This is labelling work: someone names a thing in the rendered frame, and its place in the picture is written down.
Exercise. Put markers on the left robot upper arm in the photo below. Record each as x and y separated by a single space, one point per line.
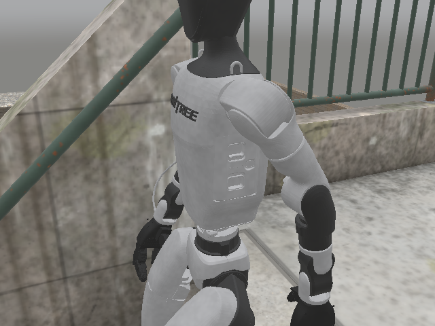
264 114

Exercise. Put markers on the left robot hand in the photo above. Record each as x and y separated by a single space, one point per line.
310 315

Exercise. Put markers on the humanoid robot torso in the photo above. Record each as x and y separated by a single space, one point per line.
222 176

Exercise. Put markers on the right robot hand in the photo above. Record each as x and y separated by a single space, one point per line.
152 235

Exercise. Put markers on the robot right thigh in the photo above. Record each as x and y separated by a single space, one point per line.
168 281

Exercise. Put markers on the left robot forearm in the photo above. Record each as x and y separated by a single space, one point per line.
315 243

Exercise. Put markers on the right robot upper arm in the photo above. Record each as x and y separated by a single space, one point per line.
175 68

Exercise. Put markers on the right robot forearm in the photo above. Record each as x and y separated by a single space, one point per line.
170 206

